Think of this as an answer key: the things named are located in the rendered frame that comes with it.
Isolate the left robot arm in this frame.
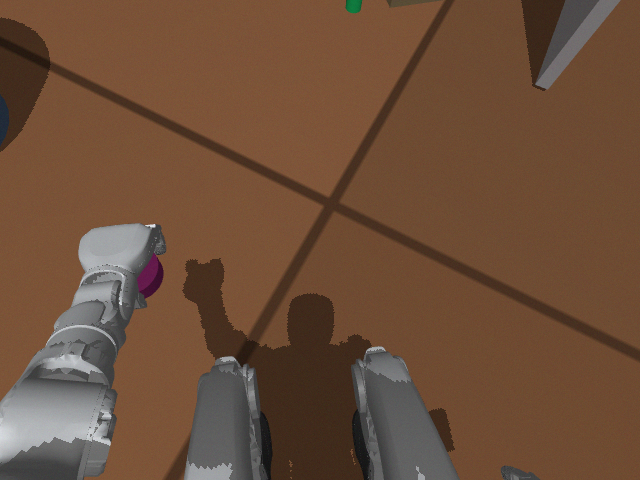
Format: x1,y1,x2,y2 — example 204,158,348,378
0,266,138,480

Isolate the right robot foot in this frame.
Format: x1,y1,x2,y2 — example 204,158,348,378
352,409,371,480

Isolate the left robot hand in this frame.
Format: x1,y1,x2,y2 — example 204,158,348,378
78,223,166,309

